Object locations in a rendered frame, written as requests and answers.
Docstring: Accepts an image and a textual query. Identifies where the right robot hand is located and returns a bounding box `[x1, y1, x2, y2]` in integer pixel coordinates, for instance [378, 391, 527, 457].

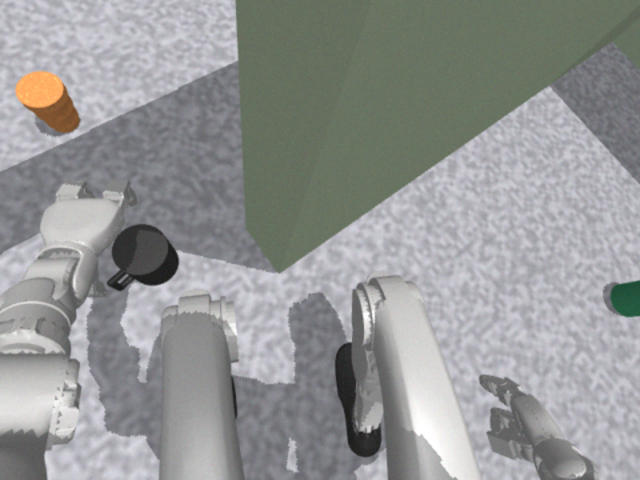
[479, 375, 565, 463]

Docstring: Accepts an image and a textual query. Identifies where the left robot arm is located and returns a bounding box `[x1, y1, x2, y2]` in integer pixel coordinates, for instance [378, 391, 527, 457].
[0, 241, 99, 480]

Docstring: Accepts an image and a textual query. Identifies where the left robot hand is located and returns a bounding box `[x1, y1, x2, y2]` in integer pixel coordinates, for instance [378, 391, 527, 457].
[40, 180, 137, 297]

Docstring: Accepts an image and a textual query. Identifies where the right robot arm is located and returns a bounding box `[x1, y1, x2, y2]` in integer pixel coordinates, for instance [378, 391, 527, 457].
[532, 438, 602, 480]

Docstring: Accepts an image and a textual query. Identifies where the right robot foot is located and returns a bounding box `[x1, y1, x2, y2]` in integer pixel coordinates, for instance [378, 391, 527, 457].
[335, 342, 381, 457]

